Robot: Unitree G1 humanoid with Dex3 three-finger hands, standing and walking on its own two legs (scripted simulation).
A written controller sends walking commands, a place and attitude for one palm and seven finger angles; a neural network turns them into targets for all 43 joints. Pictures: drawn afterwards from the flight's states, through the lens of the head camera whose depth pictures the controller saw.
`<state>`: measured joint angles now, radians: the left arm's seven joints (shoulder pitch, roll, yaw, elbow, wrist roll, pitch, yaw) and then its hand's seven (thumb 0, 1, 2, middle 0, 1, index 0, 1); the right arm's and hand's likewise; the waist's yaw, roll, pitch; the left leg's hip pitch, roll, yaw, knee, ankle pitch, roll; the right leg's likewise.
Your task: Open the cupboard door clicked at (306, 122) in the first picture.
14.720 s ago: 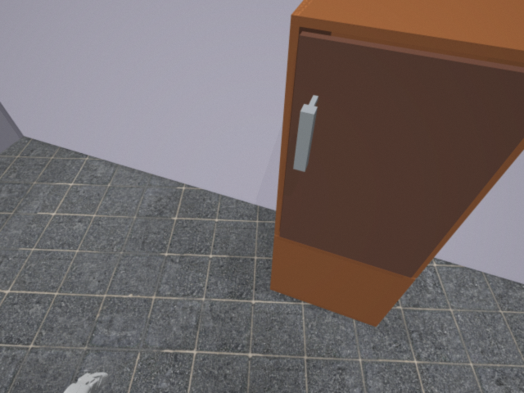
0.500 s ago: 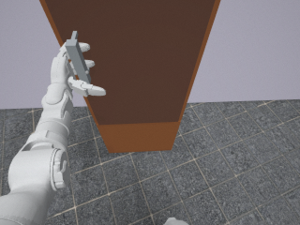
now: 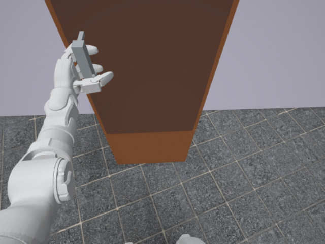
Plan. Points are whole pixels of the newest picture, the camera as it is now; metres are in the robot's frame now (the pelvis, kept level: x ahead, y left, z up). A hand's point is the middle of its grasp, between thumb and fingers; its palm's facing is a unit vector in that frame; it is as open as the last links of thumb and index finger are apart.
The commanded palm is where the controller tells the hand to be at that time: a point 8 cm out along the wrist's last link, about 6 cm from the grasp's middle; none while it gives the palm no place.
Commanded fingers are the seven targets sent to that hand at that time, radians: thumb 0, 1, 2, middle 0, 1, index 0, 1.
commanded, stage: close the thumb around the handle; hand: left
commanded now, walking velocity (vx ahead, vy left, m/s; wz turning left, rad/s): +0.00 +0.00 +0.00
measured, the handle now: (88, 62) +0.55 +0.16 +0.12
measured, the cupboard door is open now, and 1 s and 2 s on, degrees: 0 23 40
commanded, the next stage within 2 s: pull the door open along its arc in 0.28 s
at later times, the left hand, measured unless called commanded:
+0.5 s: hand (94, 77) +0.49 +0.14 +0.12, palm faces -0.01 -1.00 -0.01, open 6.0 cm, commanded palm +0.45 +0.19 +0.12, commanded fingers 0.00 0.90 0.90 -0.40 -1.35 -0.40 -1.35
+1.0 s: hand (108, 119) +0.37 +0.09 +0.12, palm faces +0.13 -0.99 +0.09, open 6.6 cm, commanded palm +0.32 +0.16 +0.12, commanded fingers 0.00 0.90 0.90 -0.40 -1.35 -0.40 -1.35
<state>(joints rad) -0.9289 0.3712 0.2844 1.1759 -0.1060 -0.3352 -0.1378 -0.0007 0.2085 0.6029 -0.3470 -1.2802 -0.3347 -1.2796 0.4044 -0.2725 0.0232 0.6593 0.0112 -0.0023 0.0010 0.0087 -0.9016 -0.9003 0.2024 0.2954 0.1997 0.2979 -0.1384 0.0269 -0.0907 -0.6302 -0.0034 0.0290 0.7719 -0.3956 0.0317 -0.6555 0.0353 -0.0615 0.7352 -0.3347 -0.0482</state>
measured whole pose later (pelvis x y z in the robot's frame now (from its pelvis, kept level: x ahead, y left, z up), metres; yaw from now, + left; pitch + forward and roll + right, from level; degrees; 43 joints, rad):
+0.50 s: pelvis +0.00 +0.00 +0.00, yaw -1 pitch +14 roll -1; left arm -0.89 0.36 0.30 1.14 -0.10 -0.33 -0.12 0.01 0.69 0.79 -0.34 -1.35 -0.33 -1.35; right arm 0.42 -0.27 0.02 0.65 0.01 0.01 0.01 0.01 -0.90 -0.90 0.20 0.30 0.20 0.30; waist -0.14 0.03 -0.10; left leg -0.62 0.00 0.04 0.77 -0.40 0.04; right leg -0.65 0.04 -0.04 0.73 -0.33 -0.04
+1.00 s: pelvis +0.01 +0.00 +0.01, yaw -1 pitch +7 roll +0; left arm -0.22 0.01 0.05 0.28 -0.13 -0.12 0.17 0.02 0.63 0.73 -0.32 -1.34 -0.34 -1.28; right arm 0.23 -0.23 0.01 0.56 0.02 0.00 0.02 0.01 -0.90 -0.90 0.20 0.30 0.20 0.30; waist -0.02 0.03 -0.09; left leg -0.39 -0.01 0.05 0.65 -0.37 0.03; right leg -0.44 0.04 -0.04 0.65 -0.32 -0.05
